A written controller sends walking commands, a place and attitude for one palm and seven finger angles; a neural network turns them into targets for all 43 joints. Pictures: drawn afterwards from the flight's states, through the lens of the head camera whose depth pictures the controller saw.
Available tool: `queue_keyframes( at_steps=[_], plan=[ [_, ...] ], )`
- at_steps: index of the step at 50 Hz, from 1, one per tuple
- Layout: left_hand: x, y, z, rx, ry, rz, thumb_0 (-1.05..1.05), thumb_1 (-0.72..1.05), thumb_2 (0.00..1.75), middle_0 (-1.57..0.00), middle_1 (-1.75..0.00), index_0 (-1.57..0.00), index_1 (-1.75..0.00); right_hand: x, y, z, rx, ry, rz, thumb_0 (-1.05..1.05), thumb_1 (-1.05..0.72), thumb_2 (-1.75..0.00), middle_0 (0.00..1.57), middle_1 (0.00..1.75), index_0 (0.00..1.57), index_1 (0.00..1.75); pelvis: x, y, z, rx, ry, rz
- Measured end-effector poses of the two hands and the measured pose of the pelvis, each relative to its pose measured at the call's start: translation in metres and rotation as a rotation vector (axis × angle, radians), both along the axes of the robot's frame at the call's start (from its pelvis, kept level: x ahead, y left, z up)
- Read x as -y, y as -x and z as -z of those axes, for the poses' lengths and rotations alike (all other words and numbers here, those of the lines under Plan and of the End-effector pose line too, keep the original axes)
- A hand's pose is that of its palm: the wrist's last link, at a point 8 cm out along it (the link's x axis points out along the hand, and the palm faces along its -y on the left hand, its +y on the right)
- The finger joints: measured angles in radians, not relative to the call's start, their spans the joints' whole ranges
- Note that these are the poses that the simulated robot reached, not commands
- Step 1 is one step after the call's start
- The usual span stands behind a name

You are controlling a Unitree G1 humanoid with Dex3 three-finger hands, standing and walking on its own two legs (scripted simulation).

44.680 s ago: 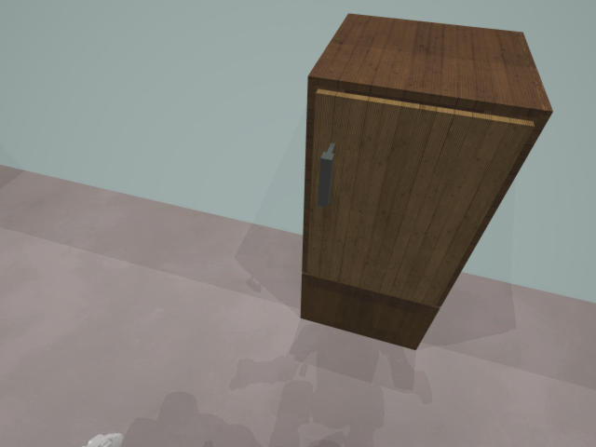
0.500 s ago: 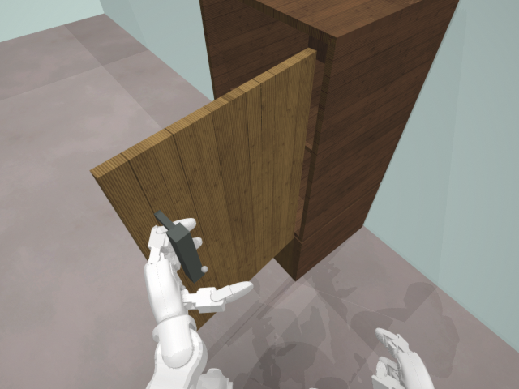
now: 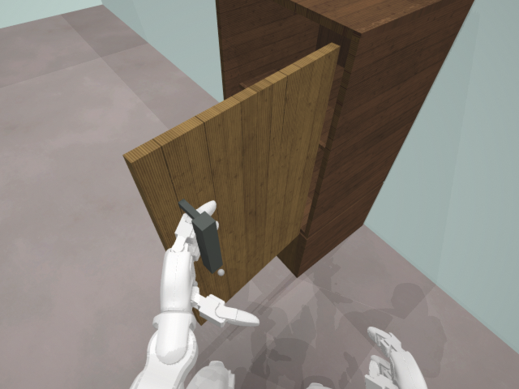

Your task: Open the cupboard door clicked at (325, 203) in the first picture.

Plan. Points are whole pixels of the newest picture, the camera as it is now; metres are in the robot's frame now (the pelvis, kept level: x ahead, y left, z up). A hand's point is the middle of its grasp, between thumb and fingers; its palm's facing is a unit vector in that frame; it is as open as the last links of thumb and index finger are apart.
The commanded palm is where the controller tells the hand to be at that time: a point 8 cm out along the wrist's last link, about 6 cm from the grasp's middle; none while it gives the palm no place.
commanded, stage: slide the hand sideways off the handle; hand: left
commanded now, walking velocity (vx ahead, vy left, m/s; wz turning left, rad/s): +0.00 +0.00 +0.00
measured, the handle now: (200, 236) +0.33 +0.11 +0.06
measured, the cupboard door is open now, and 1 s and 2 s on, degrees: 97 99 99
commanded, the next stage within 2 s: draw the hand back to the body in 1.08 s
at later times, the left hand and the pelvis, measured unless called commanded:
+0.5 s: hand (211, 298) +0.24 +0.08 +0.05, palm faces -0.05 -1.00 -0.01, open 16.2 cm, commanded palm +0.21 +0.15 +0.05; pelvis +0.00 +0.01 -0.01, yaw -1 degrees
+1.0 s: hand (167, 333) +0.19 +0.13 +0.05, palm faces +0.05 -1.00 -0.04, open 16.2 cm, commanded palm +0.16 +0.20 +0.05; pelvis +0.01 -0.02 -0.02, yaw -1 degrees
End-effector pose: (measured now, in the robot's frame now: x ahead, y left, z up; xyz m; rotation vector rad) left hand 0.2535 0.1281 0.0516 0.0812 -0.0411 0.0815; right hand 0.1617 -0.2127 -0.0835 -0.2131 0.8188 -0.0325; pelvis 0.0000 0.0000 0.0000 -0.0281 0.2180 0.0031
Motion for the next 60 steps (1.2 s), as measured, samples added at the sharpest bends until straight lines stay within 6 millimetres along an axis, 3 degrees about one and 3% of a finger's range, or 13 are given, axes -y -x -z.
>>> queue_keyframes(
  at_steps=[5,9,16,27,41,51,60],
  plan=[
    [0.000,0.007,-0.001,-0.023,0.049,0.225,-0.01,-0.50,0.30,-0.22,-0.39,-0.17,-0.39,0.003,0.009,-0.002,0.025,0.001,0.041,0.01,-0.91,-0.90,0.21,0.30,0.20,0.30,-0.009,0.005,0.000,0.021,0.012,0.004],
    [0.005,0.009,0.000,-0.044,0.149,0.180,-0.01,-0.50,0.30,-0.19,-0.34,-0.16,-0.35,0.001,0.013,-0.005,0.038,0.005,0.054,0.01,-0.91,-0.90,0.20,0.30,0.20,0.30,-0.014,0.006,-0.001,0.022,0.006,0.017],
    [0.006,0.017,0.002,-0.010,0.090,0.134,-0.01,-0.50,0.30,-0.16,-0.32,-0.17,-0.33,-0.005,0.011,-0.005,0.051,-0.009,0.028,0.01,-0.91,-0.90,0.20,0.30,0.20,0.30,-0.015,0.006,0.006,0.005,-0.002,0.027],
    [-0.012,0.033,0.000,-0.050,0.078,0.124,-0.01,-0.50,0.30,-0.19,-0.32,-0.19,-0.32,-0.009,-0.007,-0.006,0.075,-0.032,0.016,0.01,-0.91,-0.90,0.21,0.30,0.20,0.30,-0.008,-0.002,0.005,0.001,0.002,0.024],
    [-0.034,0.064,0.000,-0.086,0.049,0.077,-0.01,-0.50,0.30,-0.19,-0.32,-0.19,-0.33,0.020,-0.024,-0.006,0.102,-0.001,0.034,0.01,-0.91,-0.90,0.20,0.30,0.20,0.30,0.010,-0.014,0.010,-0.024,-0.007,0.018],
    [-0.061,0.087,-0.001,-0.082,0.043,0.026,-0.01,-0.50,0.30,-0.17,-0.31,-0.18,-0.32,0.036,-0.024,0.002,0.110,0.017,0.076,0.01,-0.91,-0.90,0.20,0.30,0.20,0.30,0.020,-0.011,0.016,-0.033,-0.007,0.010],
    [-0.072,0.096,0.003,-0.052,0.064,0.078,-0.01,-0.50,0.30,-0.15,-0.30,-0.15,-0.31,0.034,-0.018,0.006,0.142,0.042,0.077,0.01,-0.91,-0.90,0.20,0.30,0.20,0.30,0.015,0.000,0.024,-0.032,0.009,0.005]
  ],
)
